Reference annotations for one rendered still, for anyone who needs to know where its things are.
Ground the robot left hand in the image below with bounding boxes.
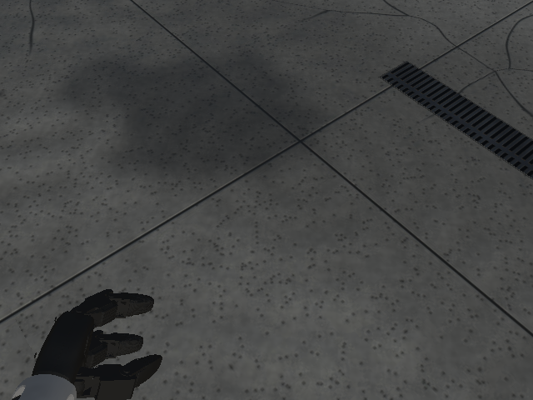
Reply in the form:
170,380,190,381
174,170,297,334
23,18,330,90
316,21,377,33
32,289,162,400

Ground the robot left forearm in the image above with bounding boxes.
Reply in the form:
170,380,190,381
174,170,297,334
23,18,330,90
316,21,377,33
11,374,77,400

